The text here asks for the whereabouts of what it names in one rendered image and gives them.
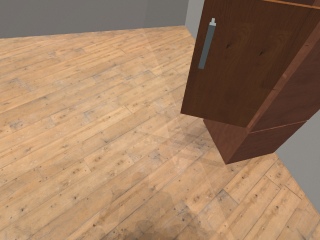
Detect cupboard door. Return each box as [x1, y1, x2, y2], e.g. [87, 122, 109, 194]
[180, 0, 320, 128]

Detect handle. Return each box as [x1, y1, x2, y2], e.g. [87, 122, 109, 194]
[198, 18, 216, 69]

